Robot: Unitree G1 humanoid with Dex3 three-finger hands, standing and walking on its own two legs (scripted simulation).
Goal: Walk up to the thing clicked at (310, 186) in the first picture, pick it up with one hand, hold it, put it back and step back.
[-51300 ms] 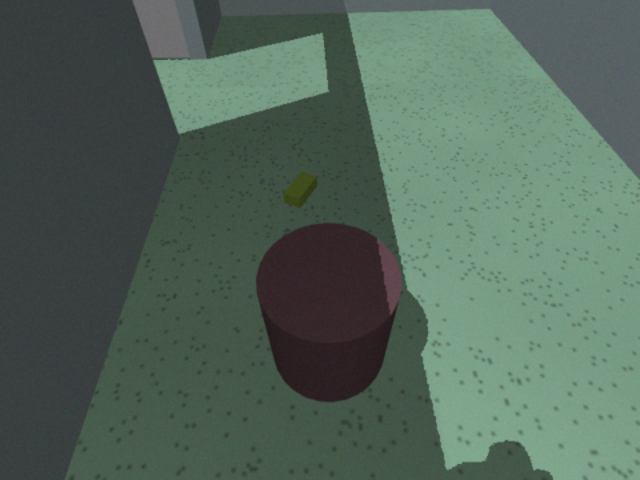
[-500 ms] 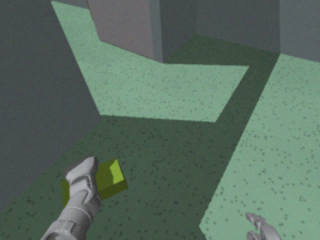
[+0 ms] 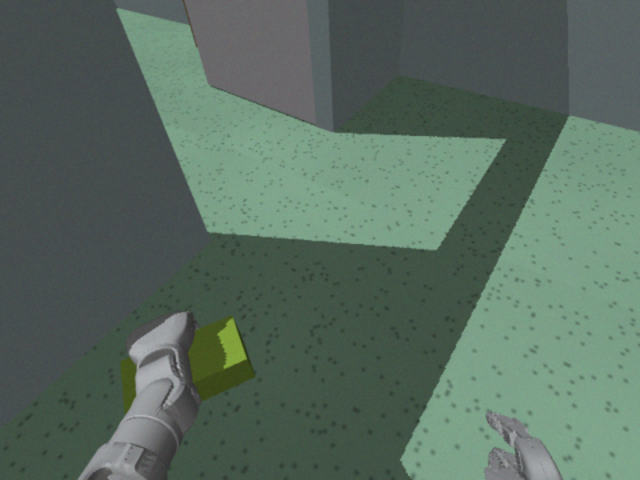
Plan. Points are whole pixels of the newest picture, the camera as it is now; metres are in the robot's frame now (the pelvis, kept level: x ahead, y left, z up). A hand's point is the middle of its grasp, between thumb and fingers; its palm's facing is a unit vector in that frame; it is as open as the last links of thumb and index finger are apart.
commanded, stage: hold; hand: left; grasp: from above
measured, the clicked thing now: (189, 369) +0.31 +0.22 -0.08
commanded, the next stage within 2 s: crouch in 0.36 s
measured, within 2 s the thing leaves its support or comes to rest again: neither
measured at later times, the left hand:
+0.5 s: hand (180, 366) +0.30 +0.22 -0.05, palm faces -0.38 -0.21 -0.90, open 10.9 cm
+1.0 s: hand (200, 401) +0.29 +0.23 -0.18, palm faces -0.46 -0.12 -0.88, open 10.9 cm
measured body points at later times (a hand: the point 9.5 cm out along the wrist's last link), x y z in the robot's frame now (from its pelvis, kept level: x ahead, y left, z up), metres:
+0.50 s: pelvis +0.00 +0.00 +0.00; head +0.01 -0.02 +0.45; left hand +0.31 +0.23 +0.00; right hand +0.15 -0.25 -0.11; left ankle +0.02 +0.14 -0.74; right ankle +0.00 -0.13 -0.74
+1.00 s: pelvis -0.02 +0.00 -0.06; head +0.07 +0.02 +0.39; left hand +0.32 +0.24 -0.13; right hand +0.05 -0.28 -0.17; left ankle +0.02 +0.14 -0.73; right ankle +0.00 -0.13 -0.73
